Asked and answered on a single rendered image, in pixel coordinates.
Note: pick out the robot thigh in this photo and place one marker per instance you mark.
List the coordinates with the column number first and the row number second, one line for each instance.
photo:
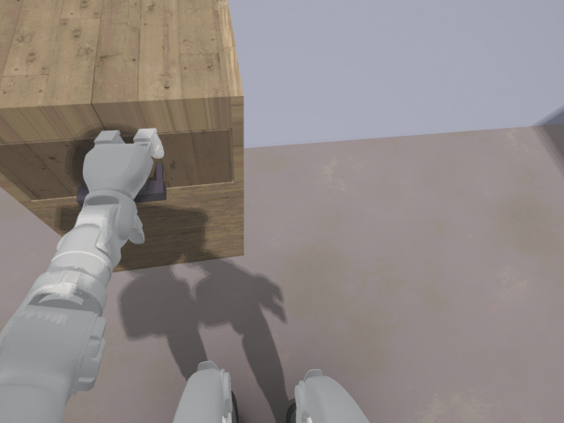
column 206, row 398
column 320, row 399

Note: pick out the right robot thigh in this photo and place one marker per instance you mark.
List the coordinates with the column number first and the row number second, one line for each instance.
column 320, row 399

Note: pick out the handle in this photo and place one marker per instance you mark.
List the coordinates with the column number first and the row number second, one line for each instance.
column 151, row 191

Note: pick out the left robot thigh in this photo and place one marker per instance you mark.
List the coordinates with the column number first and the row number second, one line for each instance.
column 206, row 398

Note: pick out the left robot upper arm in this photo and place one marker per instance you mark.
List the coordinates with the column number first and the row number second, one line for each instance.
column 49, row 355

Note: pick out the cabinet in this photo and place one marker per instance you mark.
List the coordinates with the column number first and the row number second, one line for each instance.
column 74, row 68

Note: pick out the drawer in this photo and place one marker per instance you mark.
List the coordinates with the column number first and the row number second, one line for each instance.
column 47, row 169

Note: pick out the robot left forearm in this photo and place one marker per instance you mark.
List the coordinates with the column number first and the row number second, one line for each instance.
column 78, row 274

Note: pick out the robot left hand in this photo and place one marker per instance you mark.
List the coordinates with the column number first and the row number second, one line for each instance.
column 114, row 165

